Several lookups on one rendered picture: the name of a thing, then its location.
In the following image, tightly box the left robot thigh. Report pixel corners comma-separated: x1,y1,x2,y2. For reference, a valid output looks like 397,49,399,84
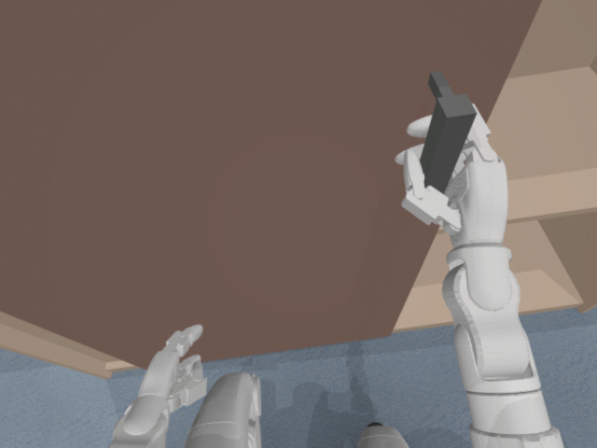
183,371,261,448

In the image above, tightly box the left robot forearm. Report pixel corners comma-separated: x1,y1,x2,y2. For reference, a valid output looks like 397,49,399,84
107,395,170,448

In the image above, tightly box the right robot hand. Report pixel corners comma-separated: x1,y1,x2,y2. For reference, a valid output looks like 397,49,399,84
395,104,508,248

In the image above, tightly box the handle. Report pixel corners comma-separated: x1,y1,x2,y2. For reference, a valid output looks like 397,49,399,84
420,71,477,194

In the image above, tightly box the right robot forearm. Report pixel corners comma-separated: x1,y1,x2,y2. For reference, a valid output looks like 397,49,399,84
442,243,564,448

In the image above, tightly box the wardrobe door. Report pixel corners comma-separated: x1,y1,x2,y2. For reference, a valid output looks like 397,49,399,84
0,0,542,370
0,312,120,362

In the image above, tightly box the right robot thigh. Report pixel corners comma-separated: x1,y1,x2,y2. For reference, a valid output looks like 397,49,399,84
357,426,409,448

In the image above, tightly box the robot thigh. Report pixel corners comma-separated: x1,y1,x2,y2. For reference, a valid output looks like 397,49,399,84
183,371,261,448
357,426,409,448

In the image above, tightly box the left robot hand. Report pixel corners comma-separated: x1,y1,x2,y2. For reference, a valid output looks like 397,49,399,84
138,324,207,413

